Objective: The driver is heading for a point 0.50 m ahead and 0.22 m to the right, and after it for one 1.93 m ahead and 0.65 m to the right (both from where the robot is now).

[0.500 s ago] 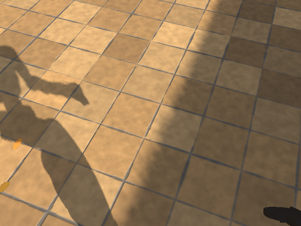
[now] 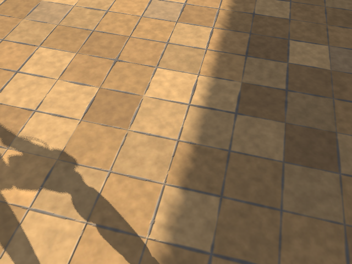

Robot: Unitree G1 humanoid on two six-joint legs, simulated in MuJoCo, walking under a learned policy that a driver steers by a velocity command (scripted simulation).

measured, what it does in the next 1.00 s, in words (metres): walks ahead, turning right: right foot, then left foot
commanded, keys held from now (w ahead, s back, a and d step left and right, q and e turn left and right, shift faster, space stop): w+e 0.56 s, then e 0.42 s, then no key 0.02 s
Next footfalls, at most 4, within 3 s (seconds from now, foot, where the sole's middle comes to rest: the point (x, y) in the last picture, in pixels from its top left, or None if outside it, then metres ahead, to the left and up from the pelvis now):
0.12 right None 0.26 -0.12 -0.78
0.58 left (161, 248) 0.55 0.04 -0.78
1.06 right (233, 257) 0.50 -0.23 -0.78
1.40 left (174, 226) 0.63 -0.01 -0.78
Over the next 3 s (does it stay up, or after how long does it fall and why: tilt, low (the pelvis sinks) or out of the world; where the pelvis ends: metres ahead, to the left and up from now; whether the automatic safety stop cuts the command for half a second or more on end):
stays up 0.60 -0.23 0.00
